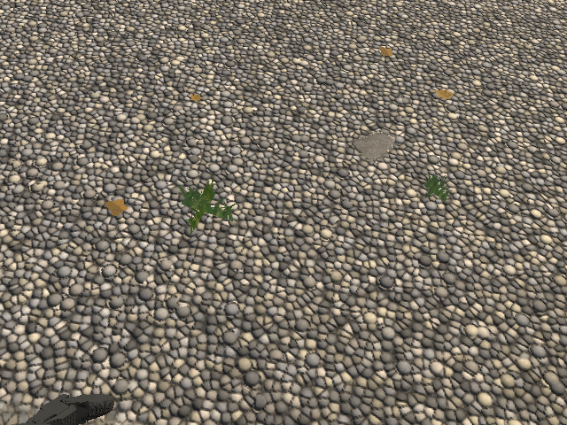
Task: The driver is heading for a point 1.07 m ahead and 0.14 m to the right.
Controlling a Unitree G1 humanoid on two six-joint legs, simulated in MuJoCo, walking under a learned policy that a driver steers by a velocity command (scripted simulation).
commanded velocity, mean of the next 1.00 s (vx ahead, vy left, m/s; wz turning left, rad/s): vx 0.50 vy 0.00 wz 0.04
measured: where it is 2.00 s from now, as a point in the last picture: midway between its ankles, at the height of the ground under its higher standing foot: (294, 224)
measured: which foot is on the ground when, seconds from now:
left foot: down 0.00-0.20, up 0.22-0.64, down 0.66-1.00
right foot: up 0.00-0.16, down 0.18-0.66, up 0.68-1.00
